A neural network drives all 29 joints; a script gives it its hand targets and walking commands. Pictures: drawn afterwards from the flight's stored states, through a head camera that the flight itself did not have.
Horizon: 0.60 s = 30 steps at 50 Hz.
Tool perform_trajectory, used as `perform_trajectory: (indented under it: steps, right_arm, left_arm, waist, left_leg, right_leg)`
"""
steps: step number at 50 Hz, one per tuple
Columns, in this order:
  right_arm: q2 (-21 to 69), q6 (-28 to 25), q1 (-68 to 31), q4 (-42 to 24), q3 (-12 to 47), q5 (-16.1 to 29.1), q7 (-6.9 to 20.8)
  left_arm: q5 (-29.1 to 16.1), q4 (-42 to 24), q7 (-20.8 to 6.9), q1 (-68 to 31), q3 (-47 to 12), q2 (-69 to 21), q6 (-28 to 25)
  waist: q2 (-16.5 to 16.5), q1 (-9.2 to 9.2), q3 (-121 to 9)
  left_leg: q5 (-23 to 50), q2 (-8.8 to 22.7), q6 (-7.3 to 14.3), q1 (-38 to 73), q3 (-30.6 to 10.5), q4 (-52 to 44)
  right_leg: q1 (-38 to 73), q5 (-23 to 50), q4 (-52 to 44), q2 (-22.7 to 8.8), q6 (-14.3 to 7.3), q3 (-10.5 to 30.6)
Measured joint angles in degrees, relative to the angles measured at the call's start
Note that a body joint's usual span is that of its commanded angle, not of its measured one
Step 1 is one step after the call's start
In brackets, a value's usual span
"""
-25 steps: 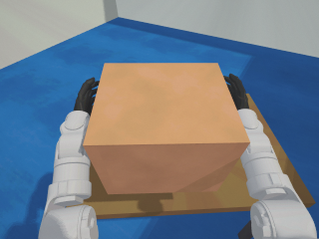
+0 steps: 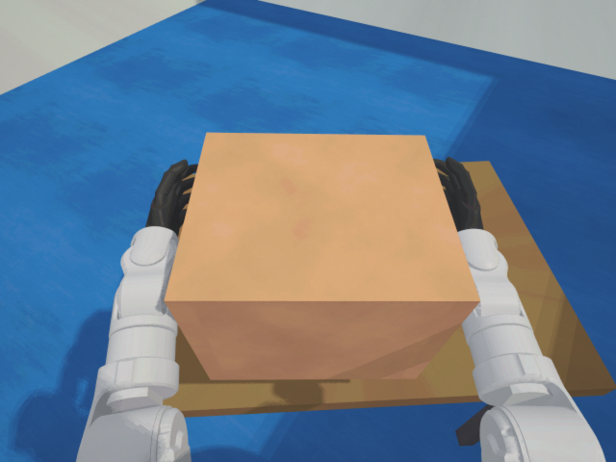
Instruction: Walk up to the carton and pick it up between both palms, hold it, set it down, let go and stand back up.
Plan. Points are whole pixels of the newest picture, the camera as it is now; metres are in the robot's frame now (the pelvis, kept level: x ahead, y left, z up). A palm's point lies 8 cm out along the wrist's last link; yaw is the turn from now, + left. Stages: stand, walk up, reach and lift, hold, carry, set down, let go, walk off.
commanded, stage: set down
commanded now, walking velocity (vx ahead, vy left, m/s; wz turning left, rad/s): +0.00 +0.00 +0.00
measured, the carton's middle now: (315, 260) +0.35 +0.00 +0.07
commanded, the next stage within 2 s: none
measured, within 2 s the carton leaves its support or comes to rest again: rests again in 1.52 s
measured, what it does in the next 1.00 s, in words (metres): stands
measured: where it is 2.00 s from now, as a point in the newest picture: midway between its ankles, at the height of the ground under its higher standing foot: outside the picture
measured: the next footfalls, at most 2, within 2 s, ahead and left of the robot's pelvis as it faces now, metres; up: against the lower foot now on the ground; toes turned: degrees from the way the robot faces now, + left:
none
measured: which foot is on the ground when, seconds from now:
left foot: down 0.00-1.00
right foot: down 0.00-1.00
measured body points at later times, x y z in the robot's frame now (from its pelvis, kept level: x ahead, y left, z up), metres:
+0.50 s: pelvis +0.00 +0.00 +0.00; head +0.02 +0.01 +0.45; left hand +0.39 +0.19 +0.08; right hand +0.37 -0.19 +0.08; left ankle -0.04 +0.11 -0.75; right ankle +0.01 -0.14 -0.75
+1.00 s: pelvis +0.02 +0.00 +0.00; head +0.06 +0.01 +0.45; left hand +0.41 +0.19 +0.05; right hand +0.38 -0.19 +0.05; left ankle -0.04 +0.11 -0.75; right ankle +0.01 -0.14 -0.75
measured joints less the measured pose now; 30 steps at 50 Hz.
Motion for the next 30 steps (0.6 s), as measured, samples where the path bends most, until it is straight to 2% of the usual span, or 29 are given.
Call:
perform_trajectory:
  steps: [16,25,30]
  right_arm:
    - [1.06,-2.53,2.66,0.01,-1.02,-2.34,-0.02]
    - [2.29,-3.52,3.56,0.67,-3.26,-5.44,1.24]
    - [2.45,-4.98,3.72,0.93,-3.66,-5.52,1.50]
  left_arm:
    - [0.00,4.66,-0.47,1.06,0.00,-0.41,-5.45]
    - [0.00,8.70,-0.52,1.05,0.02,-0.41,-8.60]
    - [0.00,9.67,-0.47,1.04,0.02,-0.41,-10.62]
  waist:
    - [0.00,0.02,0.37]
    - [0.00,0.06,1.40]
    - [0.00,0.24,1.61]
  left_leg:
    - [-0.09,0.00,0.00,0.00,0.00,0.00]
    - [-0.18,0.00,0.00,-0.05,0.00,-0.12]
    - [-0.38,0.00,0.00,-0.08,0.00,-0.22]
  right_leg:
    - [0.00,-0.08,0.00,0.00,0.03,0.00]
    - [-0.10,-0.24,0.00,0.00,0.03,0.00]
    - [-0.17,-0.50,0.00,0.00,0.03,0.00]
